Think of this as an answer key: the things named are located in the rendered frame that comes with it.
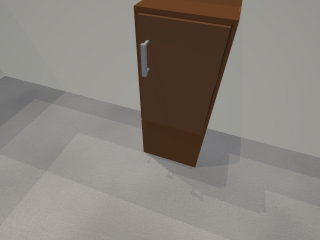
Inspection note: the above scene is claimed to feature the cupboard door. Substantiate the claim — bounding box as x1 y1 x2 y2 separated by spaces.
137 13 231 134

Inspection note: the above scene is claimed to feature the handle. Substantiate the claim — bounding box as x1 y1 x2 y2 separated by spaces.
140 40 150 77

